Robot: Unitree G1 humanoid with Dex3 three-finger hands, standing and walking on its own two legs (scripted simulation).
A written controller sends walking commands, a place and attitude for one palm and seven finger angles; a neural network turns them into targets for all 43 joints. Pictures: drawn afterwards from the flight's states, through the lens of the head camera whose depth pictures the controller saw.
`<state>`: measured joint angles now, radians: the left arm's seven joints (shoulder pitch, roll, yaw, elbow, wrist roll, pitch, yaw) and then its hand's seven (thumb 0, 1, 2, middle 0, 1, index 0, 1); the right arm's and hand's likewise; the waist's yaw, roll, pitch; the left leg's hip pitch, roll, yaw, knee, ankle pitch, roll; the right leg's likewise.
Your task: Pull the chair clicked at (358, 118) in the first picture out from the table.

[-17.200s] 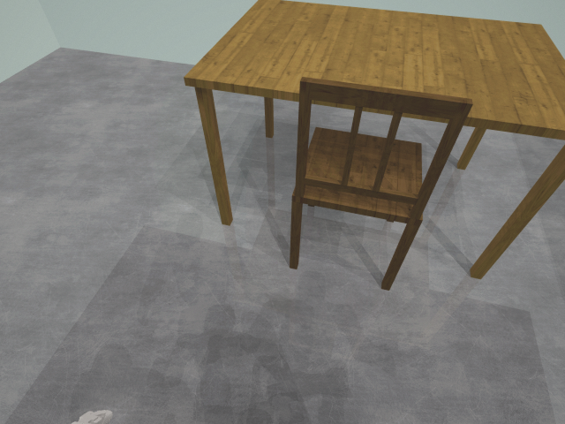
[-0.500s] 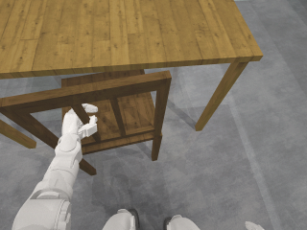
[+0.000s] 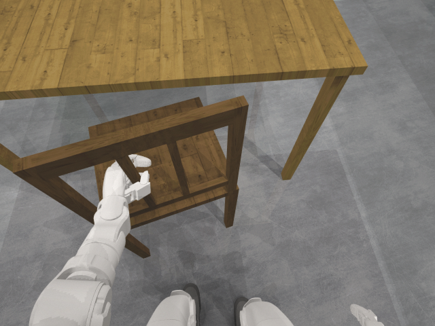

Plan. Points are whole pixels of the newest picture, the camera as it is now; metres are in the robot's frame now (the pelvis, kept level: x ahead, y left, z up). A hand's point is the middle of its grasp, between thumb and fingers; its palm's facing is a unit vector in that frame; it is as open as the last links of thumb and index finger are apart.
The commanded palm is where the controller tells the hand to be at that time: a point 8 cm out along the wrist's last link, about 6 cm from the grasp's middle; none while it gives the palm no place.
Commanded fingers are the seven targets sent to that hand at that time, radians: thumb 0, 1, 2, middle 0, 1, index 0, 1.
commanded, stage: step backward, pulling the chair out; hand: left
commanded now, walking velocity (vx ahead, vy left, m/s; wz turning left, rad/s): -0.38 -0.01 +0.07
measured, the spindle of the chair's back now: (138, 182) +0.41 +0.17 -0.10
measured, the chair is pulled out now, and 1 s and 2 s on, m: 0.11 0.12 0.12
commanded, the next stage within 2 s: stop walking, hand still on the chair in 1.82 s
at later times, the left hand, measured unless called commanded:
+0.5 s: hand (145, 186) +0.39 +0.15 -0.06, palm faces +0.10 -0.98 -0.20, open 5.0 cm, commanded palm +0.36 +0.19 -0.05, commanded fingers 0.00 0.90 0.90 -0.50 -1.45 -0.50 -1.45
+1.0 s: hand (145, 186) +0.38 +0.15 -0.06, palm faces +0.09 -0.98 -0.19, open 5.0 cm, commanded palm +0.37 +0.19 -0.05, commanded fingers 0.00 0.90 0.90 -0.50 -1.45 -0.50 -1.45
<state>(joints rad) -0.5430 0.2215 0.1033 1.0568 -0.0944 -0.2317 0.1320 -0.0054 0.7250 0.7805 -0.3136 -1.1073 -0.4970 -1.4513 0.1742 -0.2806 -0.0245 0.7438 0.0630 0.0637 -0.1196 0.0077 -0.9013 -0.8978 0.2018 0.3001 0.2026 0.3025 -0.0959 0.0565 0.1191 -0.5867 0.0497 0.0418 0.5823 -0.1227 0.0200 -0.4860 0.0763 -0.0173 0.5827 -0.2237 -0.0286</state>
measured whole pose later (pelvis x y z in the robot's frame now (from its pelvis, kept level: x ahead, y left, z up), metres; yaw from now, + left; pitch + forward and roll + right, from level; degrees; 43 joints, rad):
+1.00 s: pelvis +0.00 +0.00 +0.00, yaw +0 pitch +6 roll -2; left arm -0.55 0.23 0.09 1.06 -0.09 -0.21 0.12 0.00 0.72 0.78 -0.29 -1.12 -0.50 -1.45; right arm 0.16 -0.25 -0.02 0.75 0.05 0.02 -0.13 0.01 -0.90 -0.90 0.20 0.30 0.20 0.30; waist -0.08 0.04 0.13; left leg -0.57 0.05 0.04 0.59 -0.13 0.01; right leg -0.48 0.08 -0.02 0.60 -0.23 -0.04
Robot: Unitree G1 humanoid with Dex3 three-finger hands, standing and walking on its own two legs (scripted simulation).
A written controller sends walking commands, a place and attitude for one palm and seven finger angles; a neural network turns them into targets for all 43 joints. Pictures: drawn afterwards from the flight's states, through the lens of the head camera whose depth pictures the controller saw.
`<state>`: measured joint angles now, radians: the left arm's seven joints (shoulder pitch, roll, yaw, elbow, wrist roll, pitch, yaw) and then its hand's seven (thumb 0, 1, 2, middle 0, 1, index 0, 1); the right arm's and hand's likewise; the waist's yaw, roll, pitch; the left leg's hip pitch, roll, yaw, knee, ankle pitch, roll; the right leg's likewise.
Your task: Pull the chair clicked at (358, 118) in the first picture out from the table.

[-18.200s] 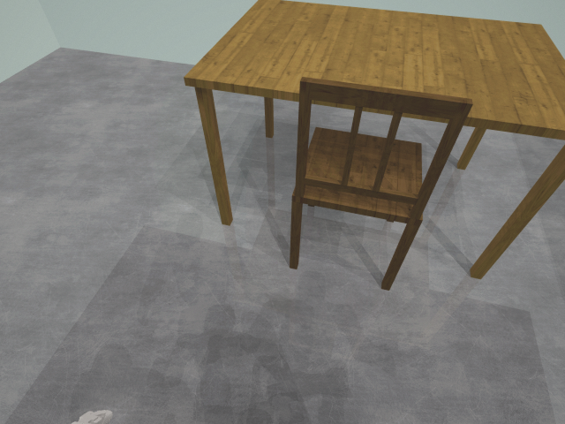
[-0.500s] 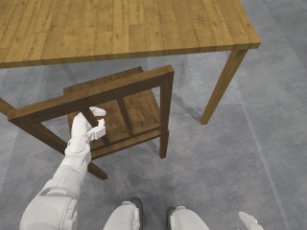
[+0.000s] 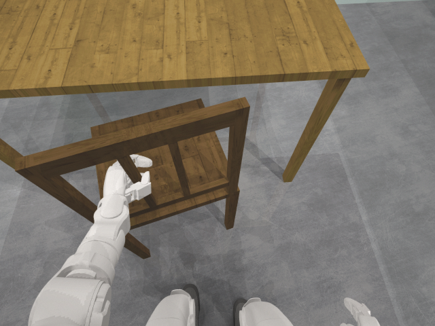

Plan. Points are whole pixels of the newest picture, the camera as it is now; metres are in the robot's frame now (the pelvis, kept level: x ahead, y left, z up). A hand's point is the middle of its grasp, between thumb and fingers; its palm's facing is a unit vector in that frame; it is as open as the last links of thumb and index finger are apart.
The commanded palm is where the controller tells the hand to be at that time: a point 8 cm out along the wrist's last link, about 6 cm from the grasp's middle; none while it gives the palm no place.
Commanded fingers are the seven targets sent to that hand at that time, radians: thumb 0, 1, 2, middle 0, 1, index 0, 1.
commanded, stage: step backward, pulling the chair out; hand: left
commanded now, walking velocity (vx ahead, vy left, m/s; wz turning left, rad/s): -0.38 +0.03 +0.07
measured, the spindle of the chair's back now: (139, 182) +0.41 +0.18 -0.09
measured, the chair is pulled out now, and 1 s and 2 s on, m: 0.12 0.12 0.13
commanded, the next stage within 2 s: stop walking, hand still on the chair in 0.82 s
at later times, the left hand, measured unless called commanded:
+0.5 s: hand (146, 185) +0.39 +0.15 -0.06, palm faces +0.09 -0.98 -0.19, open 5.0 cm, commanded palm +0.36 +0.20 -0.05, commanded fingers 0.00 0.90 0.90 -0.50 -1.45 -0.50 -1.45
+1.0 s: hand (146, 187) +0.38 +0.15 -0.06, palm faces +0.10 -0.98 -0.19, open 5.1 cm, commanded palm +0.36 +0.19 -0.04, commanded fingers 0.00 0.90 0.90 -0.50 -1.45 -0.50 -1.45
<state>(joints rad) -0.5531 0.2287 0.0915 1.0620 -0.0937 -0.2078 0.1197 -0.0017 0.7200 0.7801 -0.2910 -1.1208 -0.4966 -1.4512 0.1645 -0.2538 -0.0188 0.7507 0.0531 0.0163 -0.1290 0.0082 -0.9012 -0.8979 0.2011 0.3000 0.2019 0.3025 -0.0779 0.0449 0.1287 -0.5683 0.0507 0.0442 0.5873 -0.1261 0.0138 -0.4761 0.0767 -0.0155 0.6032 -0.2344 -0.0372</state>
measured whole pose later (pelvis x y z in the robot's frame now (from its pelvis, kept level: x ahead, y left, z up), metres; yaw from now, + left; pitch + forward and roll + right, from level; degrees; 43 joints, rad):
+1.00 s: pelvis +0.00 +0.00 +0.00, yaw +0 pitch +5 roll -1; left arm -0.53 0.23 0.10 1.03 -0.10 -0.15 0.12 0.01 0.72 0.77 -0.26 -1.11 -0.50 -1.45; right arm 0.19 -0.26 -0.02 0.75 0.05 0.02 -0.13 0.01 -0.90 -0.90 0.20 0.30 0.20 0.30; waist -0.08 0.04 0.14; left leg -0.54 0.06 0.05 0.56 -0.11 0.01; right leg -0.45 0.08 -0.01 0.58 -0.22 -0.04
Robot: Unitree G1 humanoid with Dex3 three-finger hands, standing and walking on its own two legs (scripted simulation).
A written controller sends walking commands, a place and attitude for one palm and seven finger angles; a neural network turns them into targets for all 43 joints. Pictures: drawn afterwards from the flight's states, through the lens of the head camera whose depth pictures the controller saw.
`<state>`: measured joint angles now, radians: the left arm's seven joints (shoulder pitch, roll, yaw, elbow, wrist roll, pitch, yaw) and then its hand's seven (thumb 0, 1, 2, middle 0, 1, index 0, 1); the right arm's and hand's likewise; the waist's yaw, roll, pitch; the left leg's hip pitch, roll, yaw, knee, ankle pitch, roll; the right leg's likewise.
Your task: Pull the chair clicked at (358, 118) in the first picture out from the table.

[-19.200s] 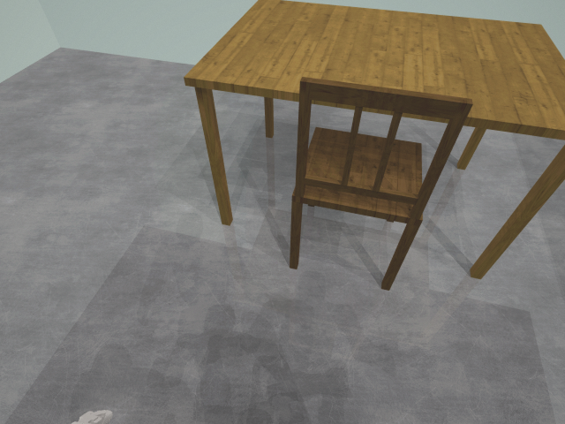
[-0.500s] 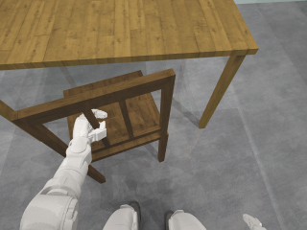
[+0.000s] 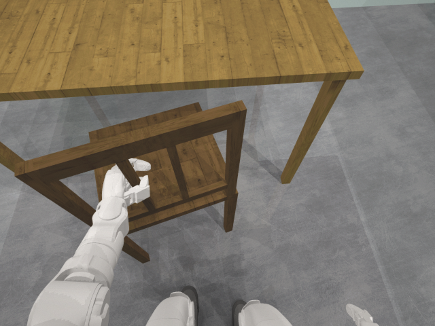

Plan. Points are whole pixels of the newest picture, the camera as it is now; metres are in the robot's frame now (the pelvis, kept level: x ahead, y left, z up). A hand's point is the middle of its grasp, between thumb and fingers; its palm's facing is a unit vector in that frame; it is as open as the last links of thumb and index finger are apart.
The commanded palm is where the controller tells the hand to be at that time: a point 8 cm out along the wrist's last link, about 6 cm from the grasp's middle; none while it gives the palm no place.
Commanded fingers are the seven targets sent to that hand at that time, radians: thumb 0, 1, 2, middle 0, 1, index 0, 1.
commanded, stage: stop walking, hand still on the chair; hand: left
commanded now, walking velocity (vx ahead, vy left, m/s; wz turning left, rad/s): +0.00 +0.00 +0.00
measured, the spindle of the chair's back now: (138, 186) +0.40 +0.18 -0.10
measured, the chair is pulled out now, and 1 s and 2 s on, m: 0.12 0.13 0.13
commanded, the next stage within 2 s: open the thumb and straighten the fingers in 0.98 s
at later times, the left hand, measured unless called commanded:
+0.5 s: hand (145, 190) +0.37 +0.15 -0.05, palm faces +0.07 -0.99 -0.15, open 5.2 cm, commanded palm +0.35 +0.20 -0.04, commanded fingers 0.00 0.90 0.90 -0.50 -1.45 -0.50 -1.45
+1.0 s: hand (145, 190) +0.37 +0.15 -0.05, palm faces +0.09 -0.98 -0.16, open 5.3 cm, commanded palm +0.35 +0.20 -0.04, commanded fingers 0.00 0.90 0.90 -0.50 -1.45 -0.50 -1.45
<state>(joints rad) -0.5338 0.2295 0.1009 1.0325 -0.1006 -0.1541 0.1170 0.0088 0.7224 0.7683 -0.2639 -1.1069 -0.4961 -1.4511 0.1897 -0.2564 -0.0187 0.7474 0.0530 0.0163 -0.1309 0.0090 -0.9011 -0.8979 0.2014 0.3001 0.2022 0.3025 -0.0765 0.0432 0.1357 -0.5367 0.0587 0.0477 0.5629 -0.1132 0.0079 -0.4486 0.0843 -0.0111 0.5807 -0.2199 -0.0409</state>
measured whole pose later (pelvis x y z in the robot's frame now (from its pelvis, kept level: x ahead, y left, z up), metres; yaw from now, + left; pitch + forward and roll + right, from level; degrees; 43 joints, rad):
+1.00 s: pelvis +0.10 +0.00 +0.02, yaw +0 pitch +1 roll +0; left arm -0.17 0.13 0.02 0.85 -0.09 -0.08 0.09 0.06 0.70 0.80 -0.22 -1.07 -0.49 -1.45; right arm 0.23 -0.24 0.01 0.68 0.03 0.07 -0.13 0.01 -0.90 -0.90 0.20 0.30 0.20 0.30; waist -0.03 0.05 0.01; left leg -0.25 0.02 0.07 0.45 -0.22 0.00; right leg -0.13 0.05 0.01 0.41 -0.30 -0.04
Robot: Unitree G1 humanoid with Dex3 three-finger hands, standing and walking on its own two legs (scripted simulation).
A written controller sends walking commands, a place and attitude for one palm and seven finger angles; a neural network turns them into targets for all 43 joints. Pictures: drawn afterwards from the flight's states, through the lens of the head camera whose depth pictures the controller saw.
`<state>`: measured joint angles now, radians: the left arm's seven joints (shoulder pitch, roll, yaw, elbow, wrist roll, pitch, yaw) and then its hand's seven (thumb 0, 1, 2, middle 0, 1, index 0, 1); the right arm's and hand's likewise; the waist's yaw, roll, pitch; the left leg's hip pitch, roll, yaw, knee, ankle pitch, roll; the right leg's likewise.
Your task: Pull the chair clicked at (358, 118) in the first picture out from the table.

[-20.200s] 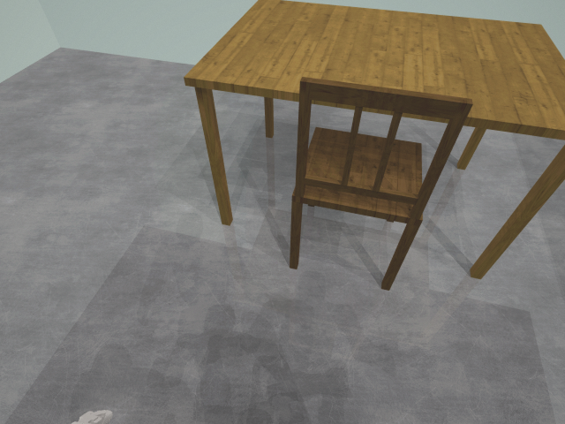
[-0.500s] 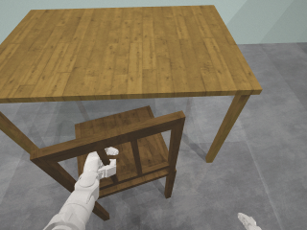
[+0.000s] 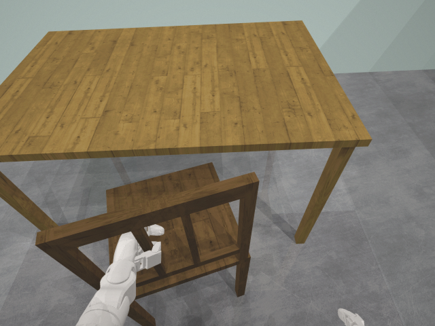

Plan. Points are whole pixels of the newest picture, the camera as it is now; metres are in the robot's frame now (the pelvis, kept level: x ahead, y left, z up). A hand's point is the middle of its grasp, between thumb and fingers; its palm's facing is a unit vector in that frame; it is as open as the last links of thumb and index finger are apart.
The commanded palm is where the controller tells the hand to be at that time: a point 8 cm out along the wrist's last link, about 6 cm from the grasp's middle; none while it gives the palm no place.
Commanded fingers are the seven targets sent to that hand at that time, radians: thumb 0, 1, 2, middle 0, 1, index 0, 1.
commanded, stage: open the thumb and straighten the fingers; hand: left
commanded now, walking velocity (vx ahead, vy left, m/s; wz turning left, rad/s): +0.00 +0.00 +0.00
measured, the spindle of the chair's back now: (150, 252) +0.30 +0.17 -0.11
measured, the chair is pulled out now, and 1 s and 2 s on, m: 0.13 0.13 0.13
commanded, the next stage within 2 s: draw the fingers out of the gap in 0.82 s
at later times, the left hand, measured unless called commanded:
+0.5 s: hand (149, 248) +0.29 +0.16 -0.07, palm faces +0.07 -0.98 -0.17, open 12.7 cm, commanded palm +0.26 +0.21 -0.04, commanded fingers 0.00 -0.55 0.20 -0.20 -0.58 -0.20 -0.58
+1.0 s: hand (148, 251) +0.29 +0.17 -0.08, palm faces +0.08 -0.98 -0.16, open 17.4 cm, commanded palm +0.24 +0.21 -0.05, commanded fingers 0.00 -0.55 0.20 0.00 0.00 0.00 0.00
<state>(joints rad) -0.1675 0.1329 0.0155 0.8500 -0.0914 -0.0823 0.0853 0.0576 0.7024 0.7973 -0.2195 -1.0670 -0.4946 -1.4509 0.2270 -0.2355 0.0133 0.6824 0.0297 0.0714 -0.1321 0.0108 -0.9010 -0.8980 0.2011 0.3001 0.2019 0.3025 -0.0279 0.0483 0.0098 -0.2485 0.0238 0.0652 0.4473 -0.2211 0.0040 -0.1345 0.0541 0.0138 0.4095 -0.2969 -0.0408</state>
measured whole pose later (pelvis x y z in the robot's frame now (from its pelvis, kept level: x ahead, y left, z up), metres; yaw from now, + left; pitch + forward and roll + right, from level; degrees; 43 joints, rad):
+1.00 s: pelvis -0.04 +0.01 -0.04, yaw +2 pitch +10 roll -1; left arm -0.26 0.17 0.07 0.63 -0.06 0.18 0.06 -0.01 -0.54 0.20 -0.02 -0.03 -0.01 -0.04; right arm 0.30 -0.26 0.00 0.62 0.05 0.01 -0.02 0.01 -0.90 -0.90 0.20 0.30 0.20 0.30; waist -0.06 0.05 -0.11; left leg -0.69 0.01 0.03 0.85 -0.33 0.03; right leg -0.57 0.03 -0.03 0.85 -0.45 -0.03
